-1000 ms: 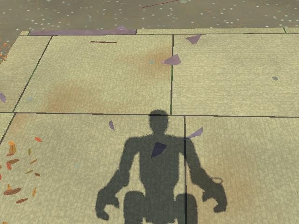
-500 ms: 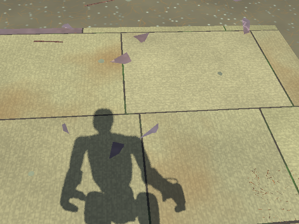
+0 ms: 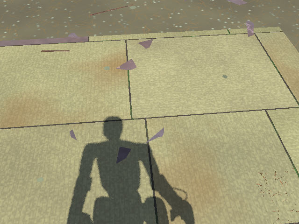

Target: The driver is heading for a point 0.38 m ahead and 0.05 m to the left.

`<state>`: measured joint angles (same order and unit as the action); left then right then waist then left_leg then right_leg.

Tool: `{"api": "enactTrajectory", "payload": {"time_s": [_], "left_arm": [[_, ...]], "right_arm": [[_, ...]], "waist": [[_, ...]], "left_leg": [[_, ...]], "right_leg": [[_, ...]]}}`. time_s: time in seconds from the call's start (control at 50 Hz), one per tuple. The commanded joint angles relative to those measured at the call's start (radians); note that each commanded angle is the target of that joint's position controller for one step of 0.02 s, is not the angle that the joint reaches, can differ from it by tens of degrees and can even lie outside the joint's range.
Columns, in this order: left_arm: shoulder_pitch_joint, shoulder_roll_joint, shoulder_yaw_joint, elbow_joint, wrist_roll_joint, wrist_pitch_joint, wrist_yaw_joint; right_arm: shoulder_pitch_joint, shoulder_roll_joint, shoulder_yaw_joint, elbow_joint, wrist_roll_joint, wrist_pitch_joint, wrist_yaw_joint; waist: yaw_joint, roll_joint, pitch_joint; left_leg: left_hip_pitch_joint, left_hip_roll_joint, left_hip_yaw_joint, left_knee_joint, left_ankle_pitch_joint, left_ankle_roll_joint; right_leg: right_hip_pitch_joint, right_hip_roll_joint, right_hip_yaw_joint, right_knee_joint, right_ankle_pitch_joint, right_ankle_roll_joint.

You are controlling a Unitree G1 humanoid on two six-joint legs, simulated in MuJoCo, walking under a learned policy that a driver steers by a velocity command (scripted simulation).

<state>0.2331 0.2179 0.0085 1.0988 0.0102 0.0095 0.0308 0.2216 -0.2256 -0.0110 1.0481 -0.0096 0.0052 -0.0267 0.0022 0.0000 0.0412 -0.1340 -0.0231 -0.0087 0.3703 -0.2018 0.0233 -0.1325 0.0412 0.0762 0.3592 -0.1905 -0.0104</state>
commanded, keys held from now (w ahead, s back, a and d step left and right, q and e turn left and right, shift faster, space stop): no key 0.46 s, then w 0.40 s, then w+q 0.14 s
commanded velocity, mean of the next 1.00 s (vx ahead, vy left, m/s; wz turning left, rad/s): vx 0.16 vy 0.00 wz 0.02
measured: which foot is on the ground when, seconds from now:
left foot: down 0.00-0.74, up 0.76-1.00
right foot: down 0.00-1.00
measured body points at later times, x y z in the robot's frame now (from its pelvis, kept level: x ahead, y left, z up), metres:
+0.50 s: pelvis +0.01 +0.00 +0.00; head +0.01 +0.00 +0.45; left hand +0.00 +0.23 -0.16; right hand +0.00 -0.23 -0.16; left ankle +0.00 +0.11 -0.75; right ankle +0.00 -0.12 -0.75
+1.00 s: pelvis +0.15 -0.04 -0.01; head +0.17 -0.05 +0.44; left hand +0.04 +0.19 -0.14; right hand +0.26 -0.27 -0.15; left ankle +0.22 +0.09 -0.68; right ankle +0.04 -0.11 -0.75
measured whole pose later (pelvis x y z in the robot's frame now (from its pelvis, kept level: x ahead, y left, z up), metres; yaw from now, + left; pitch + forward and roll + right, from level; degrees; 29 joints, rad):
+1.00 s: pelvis +0.15 -0.04 -0.01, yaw +2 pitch +1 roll +0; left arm 0.51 0.16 0.01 1.13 0.02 -0.10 0.02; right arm 0.16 -0.22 -0.05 1.00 -0.03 -0.04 0.04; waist 0.02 0.03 0.01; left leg -0.62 0.03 0.04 0.99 -0.20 0.07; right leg 0.07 0.06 -0.05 0.20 -0.30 -0.07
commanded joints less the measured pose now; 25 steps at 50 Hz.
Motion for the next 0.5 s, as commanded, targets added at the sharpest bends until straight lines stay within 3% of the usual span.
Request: {"api": "enactTrajectory", "payload": {"time_s": [0.02, 0.46, 0.5], "left_arm": [[0.025, 0.099, 0.011, -0.007, 0.000, -0.008, 0.004], [0.071, 0.045, -0.008, 0.054, -0.002, -0.011, 0.011], [0.082, 0.047, -0.006, 0.055, 0.001, -0.008, 0.011]], "right_arm": [[0.023, -0.089, -0.011, -0.011, 0.000, -0.008, -0.003], [0.107, -0.036, 0.006, 0.068, -0.001, -0.012, -0.012], [0.119, -0.044, 0.001, 0.071, -0.004, -0.008, -0.012]], "waist": [[-0.001, 0.000, 0.010], [-0.003, 0.000, 0.023], [-0.006, 0.008, 0.011]], "left_leg": [[-0.015, 0.102, -0.102, -0.070, 0.032, 0.027], [-0.031, 0.099, -0.099, -0.051, 0.058, 0.025], [-0.034, 0.079, -0.099, -0.060, -0.133, 0.033]], "right_leg": [[-0.040, -0.102, 0.090, -0.065, 0.059, -0.029], [-0.054, -0.099, 0.072, -0.044, 0.076, -0.031], [-0.065, -0.073, 0.059, -0.037, -0.098, -0.039]]}}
